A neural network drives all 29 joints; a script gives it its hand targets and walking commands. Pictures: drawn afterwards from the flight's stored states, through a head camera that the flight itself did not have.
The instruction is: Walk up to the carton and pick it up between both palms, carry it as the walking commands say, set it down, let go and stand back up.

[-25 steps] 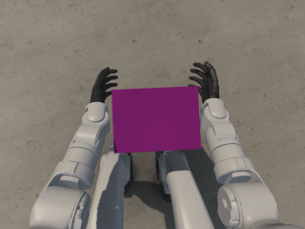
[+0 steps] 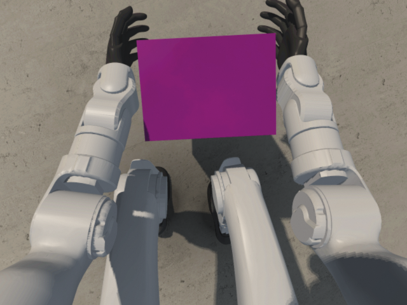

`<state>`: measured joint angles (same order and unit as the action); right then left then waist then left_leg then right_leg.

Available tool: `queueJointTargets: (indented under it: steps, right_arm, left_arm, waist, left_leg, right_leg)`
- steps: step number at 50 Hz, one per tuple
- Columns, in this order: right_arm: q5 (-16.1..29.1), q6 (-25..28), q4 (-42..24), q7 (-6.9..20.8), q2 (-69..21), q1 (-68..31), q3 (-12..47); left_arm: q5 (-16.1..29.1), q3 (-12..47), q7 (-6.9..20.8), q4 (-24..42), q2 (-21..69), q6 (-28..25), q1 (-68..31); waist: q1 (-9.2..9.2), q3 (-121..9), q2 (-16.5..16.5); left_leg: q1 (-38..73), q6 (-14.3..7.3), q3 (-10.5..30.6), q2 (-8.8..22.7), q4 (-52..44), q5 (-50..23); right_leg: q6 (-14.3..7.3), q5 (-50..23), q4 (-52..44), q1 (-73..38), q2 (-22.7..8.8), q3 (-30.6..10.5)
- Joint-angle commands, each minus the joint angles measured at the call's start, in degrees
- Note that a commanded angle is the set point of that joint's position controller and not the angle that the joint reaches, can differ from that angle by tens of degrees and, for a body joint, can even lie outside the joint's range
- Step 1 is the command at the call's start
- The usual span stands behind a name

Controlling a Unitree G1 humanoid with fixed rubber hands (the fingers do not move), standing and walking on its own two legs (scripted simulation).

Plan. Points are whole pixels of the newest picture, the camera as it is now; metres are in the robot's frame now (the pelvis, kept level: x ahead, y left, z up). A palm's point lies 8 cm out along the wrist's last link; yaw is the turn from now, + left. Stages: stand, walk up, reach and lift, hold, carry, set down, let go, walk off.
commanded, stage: set down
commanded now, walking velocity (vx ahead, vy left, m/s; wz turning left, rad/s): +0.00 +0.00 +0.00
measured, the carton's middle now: (206, 96) +0.45 -0.03 -0.22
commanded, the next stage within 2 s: none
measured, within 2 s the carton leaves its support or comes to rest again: rests again in 0.98 s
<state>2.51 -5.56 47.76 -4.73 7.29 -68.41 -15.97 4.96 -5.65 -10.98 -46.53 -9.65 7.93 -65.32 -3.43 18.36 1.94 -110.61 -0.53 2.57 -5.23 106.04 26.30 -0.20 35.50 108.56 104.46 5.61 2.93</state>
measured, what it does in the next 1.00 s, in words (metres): lowers itself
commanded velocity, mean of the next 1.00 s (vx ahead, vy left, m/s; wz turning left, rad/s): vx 0.00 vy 0.00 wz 0.00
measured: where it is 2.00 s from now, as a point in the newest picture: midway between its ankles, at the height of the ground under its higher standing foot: (190, 217)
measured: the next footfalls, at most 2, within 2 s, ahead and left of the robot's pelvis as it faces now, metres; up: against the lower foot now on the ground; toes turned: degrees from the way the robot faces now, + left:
none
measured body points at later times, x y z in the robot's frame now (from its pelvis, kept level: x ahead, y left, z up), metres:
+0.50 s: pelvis -0.03 -0.01 -0.07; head +0.32 -0.01 +0.20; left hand +0.54 +0.10 -0.22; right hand +0.54 -0.18 -0.19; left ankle +0.14 +0.10 -0.44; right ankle +0.10 -0.11 -0.44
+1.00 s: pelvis +0.00 -0.01 -0.10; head +0.35 -0.01 +0.16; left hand +0.56 +0.11 -0.26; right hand +0.54 -0.17 -0.25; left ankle +0.14 +0.10 -0.44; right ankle +0.10 -0.11 -0.44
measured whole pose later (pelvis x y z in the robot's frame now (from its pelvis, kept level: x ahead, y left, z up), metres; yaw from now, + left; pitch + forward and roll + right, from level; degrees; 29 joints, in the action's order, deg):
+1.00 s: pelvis +0.00 -0.01 -0.10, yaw +0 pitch +26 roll -2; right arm 2.4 -12.4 48.4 -5.8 10.4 -79.4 -18.2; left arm 8.9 -3.0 -7.3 -58.6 -15.6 11.9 -84.6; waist -2.7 29.9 2.0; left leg -122.7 0.5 1.0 -6.1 124.6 28.0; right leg -0.6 39.4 128.9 115.9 5.7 3.9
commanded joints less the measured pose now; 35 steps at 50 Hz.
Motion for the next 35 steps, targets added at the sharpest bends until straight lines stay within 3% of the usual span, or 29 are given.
queueJointTargets:
  steps: [1,2,3,5,7,8,9,10,11,12,13,16,17,18,19,20,21,22,23,24,25,26,27,29,30,32,33,34,35]
  right_arm:
    - [4.72,-0.32,-14.39,2.67,-37.99,-33.06,21.01]
    - [4.06,-0.24,-13.28,2.15,-32.50,-31.21,18.90]
    - [4.99,-1.09,-14.51,1.75,-33.44,-29.34,21.11]
    - [6.32,-1.55,-18.81,0.55,-31.75,-33.91,23.63]
    - [8.58,-1.39,-24.85,-0.60,-27.21,-37.05,25.22]
    - [7.44,-0.97,-21.96,-0.46,-31.57,-37.69,25.59]
    - [7.65,-1.96,-19.71,-0.26,-33.58,-35.75,25.58]
    - [6.33,-1.87,-16.37,0.17,-32.03,-38.08,24.48]
    - [5.73,-2.24,-14.43,0.63,-36.16,-39.31,23.65]
    - [6.35,-2.00,-16.28,1.57,-36.26,-42.36,25.19]
    - [5.89,-1.59,-15.94,1.84,-34.32,-44.14,24.12]
    - [4.92,-3.56,-4.56,3.87,-41.92,-43.31,21.60]
    - [3.56,-3.80,0.83,4.15,-41.54,-42.50,20.95]
    - [2.86,-3.62,-0.38,4.23,-40.69,-45.81,19.28]
    - [3.37,-4.00,0.71,5.73,-43.84,-46.73,18.92]
    - [4.79,-3.44,-2.22,6.14,-42.25,-50.64,18.86]
    - [4.52,-4.42,1.26,6.82,-46.09,-49.36,18.79]
    - [4.18,-4.83,4.52,7.81,-46.58,-46.97,17.88]
    - [1.54,-6.01,8.16,8.73,-46.21,-46.53,14.58]
    - [1.94,-6.15,8.70,9.90,-46.67,-47.50,15.37]
    - [2.31,-5.91,5.53,10.39,-47.51,-47.56,15.26]
    - [2.07,-6.48,7.15,11.31,-49.15,-46.69,15.20]
    - [3.22,-6.77,0.67,11.96,-52.81,-48.62,17.13]
    - [7.99,-6.47,-5.05,11.61,-52.62,-54.48,21.99]
    - [7.29,-6.57,-4.21,11.53,-54.11,-53.34,20.55]
    - [4.81,-6.44,-6.05,10.44,-51.38,-51.90,21.89]
    - [4.62,-6.17,-6.36,10.37,-51.63,-50.14,22.66]
    - [6.80,-5.67,-10.56,10.06,-52.38,-51.38,24.75]
    - [3.61,-6.16,-11.72,9.93,-49.81,-52.58,25.20]
  left_arm:
    - [3.89,21.62,2.77,21.29,42.19,-1.45,-43.39]
    - [5.07,22.54,2.08,21.77,40.66,-1.52,-38.81]
    - [7.11,25.25,1.88,27.33,40.19,-1.37,-42.49]
    - [9.19,25.31,1.69,26.33,35.44,-0.43,-44.47]
    - [9.72,22.65,1.63,23.34,33.03,0.21,-39.95]
    - [9.42,22.52,2.49,17.24,37.42,0.13,-39.58]
    - [7.43,20.23,2.90,17.82,34.89,0.08,-40.99]
    - [8.18,19.08,3.89,10.02,37.16,0.61,-39.22]
    - [8.68,18.59,4.86,11.41,38.21,-0.45,-43.99]
    - [6.83,16.42,5.96,8.01,40.52,0.09,-43.40]
    - [7.45,17.79,6.40,8.67,40.48,-0.26,-44.93]
    - [5.33,15.01,7.71,13.14,36.40,-2.03,-56.76]
    - [5.16,14.41,8.54,5.89,38.81,-1.18,-53.60]
    - [5.34,15.18,9.03,5.04,40.51,-0.57,-57.20]
    - [2.70,12.22,9.64,1.20,40.72,-0.03,-56.03]
    - [3.82,14.97,10.03,5.13,42.42,-0.14,-59.96]
    - [3.53,12.72,10.56,4.72,42.33,-0.17,-59.82]
    - [3.03,13.52,11.36,3.63,45.51,0.46,-59.67]
    - [2.83,12.77,11.83,4.46,43.23,0.53,-62.98]
    - [1.72,11.08,12.49,2.06,45.35,0.88,-60.15]
    - [3.25,14.33,13.00,5.25,48.30,1.16,-62.42]
    - [1.93,12.62,13.63,3.34,48.78,1.47,-60.99]
    - [3.26,13.83,13.77,9.14,50.03,1.38,-64.08]
    - [6.20,15.37,12.75,11.35,50.39,1.30,-63.46]
    - [7.08,16.38,12.57,13.61,50.69,0.70,-67.22]
    - [9.91,17.94,13.03,8.43,55.04,1.85,-62.37]
    - [8.36,17.28,13.67,3.08,57.59,2.68,-55.89]
    - [9.61,18.73,13.91,4.74,57.96,2.22,-54.97]
    - [10.51,16.64,14.68,3.59,60.26,2.70,-55.25]
  waist:
    - [-4.84,-111.05,5.37]
    - [-5.32,-116.95,5.69]
    - [-7.06,-117.91,7.00]
    - [-6.24,-127.22,2.02]
    - [-2.40,-118.50,1.12]
    - [-3.67,-107.56,-0.06]
    - [-0.99,-105.76,-2.10]
    - [-2.99,-98.34,-2.88]
    - [-3.60,-90.74,-4.18]
    - [-0.33,-87.72,-3.51]
    - [-1.68,-90.04,-2.78]
    - [-0.90,-87.58,-2.84]
    - [-3.34,-83.83,-3.88]
    - [-3.92,-83.06,-0.79]
    - [0.35,-79.81,-0.73]
    - [-0.39,-82.65,2.23]
    - [0.37,-82.93,0.22]
    - [-0.11,-82.06,2.56]
    - [-1.80,-76.22,0.78]
    - [0.47,-75.65,-0.15]
    - [-2.31,-79.18,3.74]
    - [0.31,-81.86,3.45]
    - [1.29,-86.93,0.72]
    - [2.11,-97.73,-0.08]
    - [-0.55,-101.24,-0.32]
    - [-4.52,-98.84,-2.52]
    - [-3.64,-94.85,-0.55]
    - [-2.05,-100.29,-1.19]
    - [-5.65,-97.45,-4.63]
  left_leg:
    - [53.08,2.16,-0.96,-4.61,-2.49,-20.07]
    - [58.71,2.67,-0.16,-4.90,-0.85,-25.47]
    - [56.76,2.97,-1.65,-4.59,0.15,-24.72]
    - [62.15,2.38,-1.46,-4.27,2.13,-29.30]
    - [54.57,1.94,-2.83,-4.75,3.18,-29.91]
    - [45.16,1.31,-2.07,-4.80,2.34,-25.62]
    - [43.21,0.88,-2.70,-4.47,2.09,-21.48]
    - [40.04,0.89,-2.24,-4.11,2.24,-16.58]
    - [33.29,0.89,-2.77,-4.65,2.30,-12.67]
    - [30.10,0.49,-3.53,-4.58,2.43,-12.22]
    - [31.69,0.73,-3.23,-4.69,3.68,-13.14]
    - [29.99,0.63,-4.38,-3.67,5.32,-9.17]
    - [28.54,0.26,-4.48,-3.45,5.85,-6.28]
    - [30.34,0.70,-4.51,-3.66,4.98,-4.07]
    - [30.20,-0.23,-4.79,-3.18,5.24,-3.26]
    - [32.66,0.23,-4.02,-2.68,4.96,-2.91]
    - [31.85,0.13,-5.93,-3.01,6.26,-3.71]
    - [31.72,0.05,-4.90,-2.85,5.88,-2.35]
    - [28.85,0.10,-3.92,-2.89,4.84,0.83]
    - [28.49,0.15,-4.74,-2.26,6.35,-0.31]
    - [31.85,0.24,-4.26,-2.41,6.73,-1.02]
    - [31.37,0.49,-5.77,-2.51,7.84,-3.84]
    - [31.51,-0.05,-5.81,-3.25,8.77,-8.29]
    - [37.70,-0.40,-5.97,-2.82,11.07,-14.88]
    - [38.75,-0.16,-5.95,-3.63,11.94,-16.21]
    - [36.05,0.16,-5.44,-4.56,12.61,-16.75]
    - [34.24,0.29,-5.52,-4.51,12.95,-18.29]
    - [34.51,0.29,-6.77,-4.61,14.55,-20.68]
    - [30.70,0.09,-5.44,-4.93,14.71,-18.28]
  right_leg:
    - [0.65,-25.55,-8.60,-28.62,4.99,-1.44]
    - [0.62,-28.71,-6.77,-29.12,4.73,-0.73]
    - [-0.38,-29.77,-7.46,-33.65,4.49,-1.93]
    - [0.97,-33.76,-6.18,-39.89,4.57,-1.02]
    - [1.29,-36.30,-6.02,-42.11,4.09,-3.37]
    - [1.31,-35.49,-6.97,-39.70,3.94,-3.86]
    - [1.60,-31.87,-6.53,-39.19,3.34,-4.04]
    - [1.42,-25.32,-6.31,-32.54,2.83,-3.02]
    - [1.38,-21.95,-7.89,-30.31,2.88,-3.00]
    - [1.12,-22.08,-7.05,-30.03,3.18,-4.15]
    - [0.82,-22.40,-5.43,-28.96,2.89,-3.48]
    - [1.11,-19.98,-4.51,-26.12,3.53,-4.19]
    - [0.92,-16.86,-4.93,-24.88,3.28,-3.25]
    - [0.36,-13.27,-4.10,-22.58,3.46,-2.82]
    - [0.50,-11.58,-4.61,-21.22,3.06,-3.93]
    - [-0.06,-10.68,-1.90,-19.11,3.19,-2.73]
    - [0.15,-10.67,-3.09,-21.64,3.41,-3.33]
    - [-0.48,-9.25,-0.98,-17.31,3.38,-2.54]
    - [-0.73,-5.78,-0.58,-13.20,3.44,-1.23]
    - [-0.79,-6.36,-0.29,-13.83,2.69,-1.82]
    - [-1.43,-7.41,0.88,-12.26,3.14,-1.12]
    - [-1.10,-9.49,0.56,-15.20,3.12,-1.43]
    - [-0.76,-13.52,1.42,-17.01,3.47,-1.39]
    - [-0.43,-17.95,3.21,-20.08,3.17,-1.33]
    - [0.06,-19.93,3.76,-20.94,3.62,-0.61]
    - [-0.44,-20.56,3.84,-22.22,2.81,-0.43]
    - [-0.40,-22.88,3.70,-21.26,3.24,-1.03]
    - [-0.05,-25.50,3.82,-24.26,2.94,-1.63]
    - [-0.27,-24.39,3.81,-22.80,2.38,-1.59]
